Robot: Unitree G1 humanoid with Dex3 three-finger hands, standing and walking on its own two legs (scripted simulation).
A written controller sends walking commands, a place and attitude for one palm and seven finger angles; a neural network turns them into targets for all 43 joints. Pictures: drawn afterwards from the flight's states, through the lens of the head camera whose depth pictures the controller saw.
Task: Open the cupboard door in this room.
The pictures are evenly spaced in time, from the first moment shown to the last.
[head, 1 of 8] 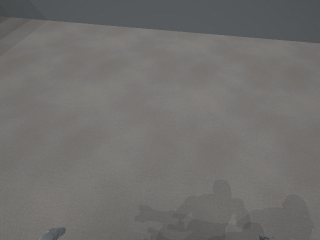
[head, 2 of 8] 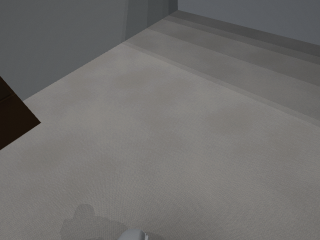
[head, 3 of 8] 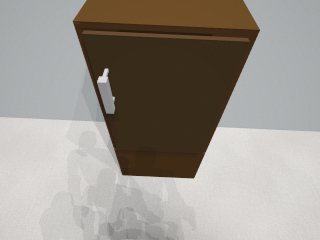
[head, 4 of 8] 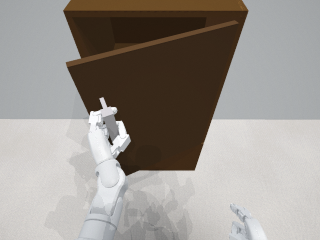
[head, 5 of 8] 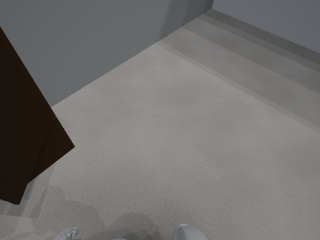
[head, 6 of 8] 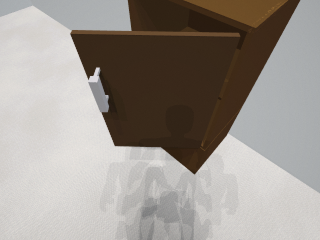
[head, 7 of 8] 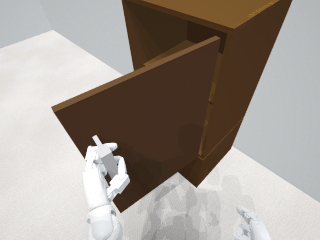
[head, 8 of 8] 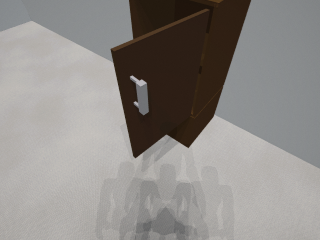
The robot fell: no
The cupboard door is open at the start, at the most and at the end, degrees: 0 81 81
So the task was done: yes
